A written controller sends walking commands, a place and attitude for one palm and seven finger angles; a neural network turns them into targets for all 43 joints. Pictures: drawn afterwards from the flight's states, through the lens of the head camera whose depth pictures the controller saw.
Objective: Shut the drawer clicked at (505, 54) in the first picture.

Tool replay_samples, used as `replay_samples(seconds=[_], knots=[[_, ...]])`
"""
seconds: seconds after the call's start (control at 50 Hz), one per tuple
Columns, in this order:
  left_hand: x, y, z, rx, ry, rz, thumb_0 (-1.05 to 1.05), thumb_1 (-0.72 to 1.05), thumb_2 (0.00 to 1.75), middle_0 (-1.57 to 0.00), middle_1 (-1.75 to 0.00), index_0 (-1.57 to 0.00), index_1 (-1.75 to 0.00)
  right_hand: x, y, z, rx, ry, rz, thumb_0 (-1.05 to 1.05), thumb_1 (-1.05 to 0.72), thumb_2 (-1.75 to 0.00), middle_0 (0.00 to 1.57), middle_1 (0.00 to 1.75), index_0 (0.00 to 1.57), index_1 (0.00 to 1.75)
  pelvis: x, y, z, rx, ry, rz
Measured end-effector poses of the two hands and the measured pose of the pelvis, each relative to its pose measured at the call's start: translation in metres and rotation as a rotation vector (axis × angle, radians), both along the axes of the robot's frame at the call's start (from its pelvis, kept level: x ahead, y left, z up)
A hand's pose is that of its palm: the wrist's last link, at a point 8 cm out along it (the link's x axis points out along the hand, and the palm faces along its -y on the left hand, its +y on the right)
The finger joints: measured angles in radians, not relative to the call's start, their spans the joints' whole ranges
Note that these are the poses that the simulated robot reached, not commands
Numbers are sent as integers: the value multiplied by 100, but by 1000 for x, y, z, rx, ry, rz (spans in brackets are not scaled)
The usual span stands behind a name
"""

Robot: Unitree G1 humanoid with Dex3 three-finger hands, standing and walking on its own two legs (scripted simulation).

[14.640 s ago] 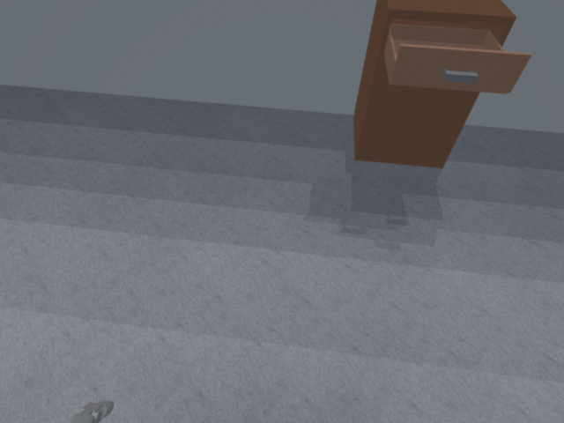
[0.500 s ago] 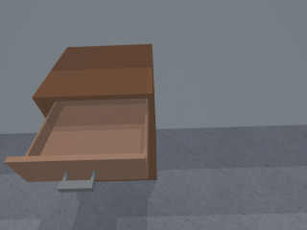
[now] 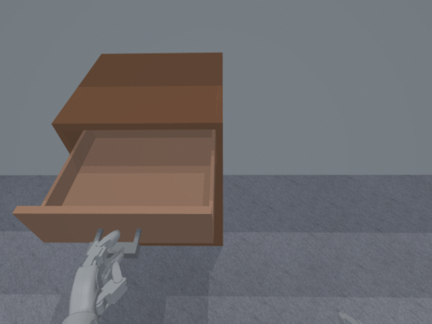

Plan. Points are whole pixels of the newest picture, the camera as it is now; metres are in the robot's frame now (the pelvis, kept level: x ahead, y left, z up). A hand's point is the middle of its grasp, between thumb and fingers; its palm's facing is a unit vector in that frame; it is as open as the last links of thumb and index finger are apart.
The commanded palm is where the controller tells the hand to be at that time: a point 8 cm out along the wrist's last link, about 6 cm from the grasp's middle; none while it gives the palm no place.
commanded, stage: raise the hand and make a fist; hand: left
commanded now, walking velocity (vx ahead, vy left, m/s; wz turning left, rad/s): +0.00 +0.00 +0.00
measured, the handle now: (116, 241) +0.32 +0.24 -0.08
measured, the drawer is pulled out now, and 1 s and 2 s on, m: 0.28 0.28 0.28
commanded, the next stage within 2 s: bring the fist close to the handle in 1.70 s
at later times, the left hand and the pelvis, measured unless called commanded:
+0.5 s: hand (126, 315) +0.15 +0.16 -0.01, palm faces -0.07 -0.99 -0.11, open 4.5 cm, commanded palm +0.10 +0.23 -0.02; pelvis -0.03 -0.03 -0.08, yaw +3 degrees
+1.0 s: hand out of the picture +0.14 +0.19 +0.00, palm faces +0.01 -1.00 -0.07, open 3.1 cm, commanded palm +0.10 +0.24 +0.01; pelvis -0.02 +0.00 -0.06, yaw +2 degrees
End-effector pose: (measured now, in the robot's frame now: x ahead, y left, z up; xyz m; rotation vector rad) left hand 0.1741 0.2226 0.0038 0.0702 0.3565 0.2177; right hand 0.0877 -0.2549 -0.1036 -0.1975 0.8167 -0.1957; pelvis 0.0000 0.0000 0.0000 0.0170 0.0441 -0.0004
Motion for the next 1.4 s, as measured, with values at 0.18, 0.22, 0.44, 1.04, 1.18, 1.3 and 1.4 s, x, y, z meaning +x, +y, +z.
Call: replay_samples(seconds=[0.18,0.22,0.44,1.04,1.18,1.3,1.4], knots=[[-34,-29,-15,-81,-310,-241,0,91,90,-41,-53,-41,-53,118,-23,57,-100,-436,172,1,-91,-90,19,30,20,30,-16,-18,-45,5,122,-8],[-56,-24,-39,-92,-211,-202,0,91,90,-45,-57,-45,-57,135,-19,55,-107,-463,202,1,-91,-90,19,30,20,30,-19,-21,-54,5,148,3],[-61,3,-12,74,-428,-169,2,91,90,-67,-80,-67,-81,119,38,-34,49,-293,302,1,-91,-90,20,30,20,30,-31,-30,-86,-56,206,61],[-54,23,10,3,-319,-186,2,90,90,-127,-145,-127,-146,96,41,5,6,-320,173,2,-91,-90,20,30,20,30,-22,2,-61,-64,164,50],[-57,24,14,-18,-244,-190,1,91,90,-136,-155,-136,-156,106,68,11,61,-322,213,2,-90,-90,20,30,20,30,-12,9,-53,-67,152,50],[-66,27,16,-16,-222,-185,2,90,90,-138,-158,-139,-159,106,68,8,46,-291,227,2,-90,-90,20,30,21,30,-9,12,-52,-71,154,51],[-66,34,22,11,-262,-157,2,90,90,-139,-159,-139,-160,101,62,2,29,-258,222,2,-90,-90,20,30,21,30,-8,12,-54,-75,158,55]])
